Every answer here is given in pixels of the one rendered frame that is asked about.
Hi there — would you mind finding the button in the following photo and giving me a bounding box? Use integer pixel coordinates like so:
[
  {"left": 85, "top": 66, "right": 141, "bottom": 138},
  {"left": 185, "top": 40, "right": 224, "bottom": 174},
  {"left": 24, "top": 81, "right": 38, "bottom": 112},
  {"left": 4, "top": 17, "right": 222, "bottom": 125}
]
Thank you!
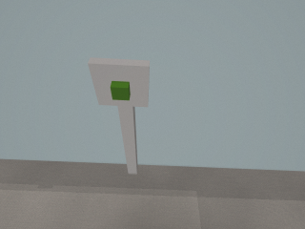
[{"left": 110, "top": 81, "right": 131, "bottom": 101}]

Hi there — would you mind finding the panel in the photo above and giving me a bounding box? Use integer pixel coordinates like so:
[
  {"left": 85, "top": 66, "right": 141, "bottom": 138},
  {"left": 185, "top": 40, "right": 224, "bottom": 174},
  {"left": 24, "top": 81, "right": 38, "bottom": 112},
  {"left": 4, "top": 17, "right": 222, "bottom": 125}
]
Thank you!
[{"left": 88, "top": 57, "right": 150, "bottom": 175}]

